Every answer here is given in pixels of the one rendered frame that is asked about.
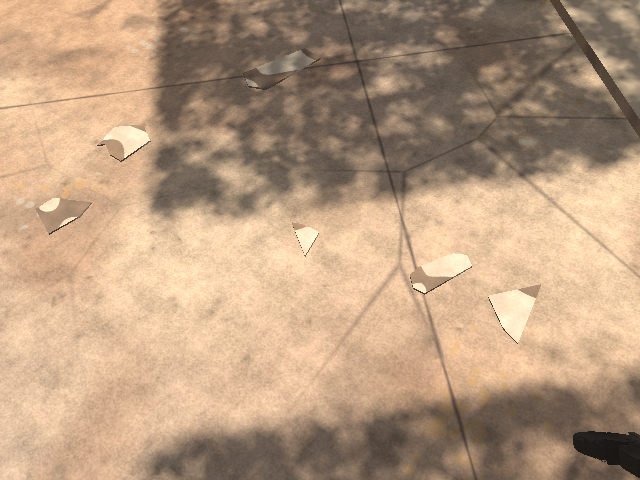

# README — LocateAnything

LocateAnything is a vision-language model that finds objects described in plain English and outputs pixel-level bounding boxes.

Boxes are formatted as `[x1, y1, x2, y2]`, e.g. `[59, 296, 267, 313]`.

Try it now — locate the right robot hand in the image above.
[573, 431, 640, 478]

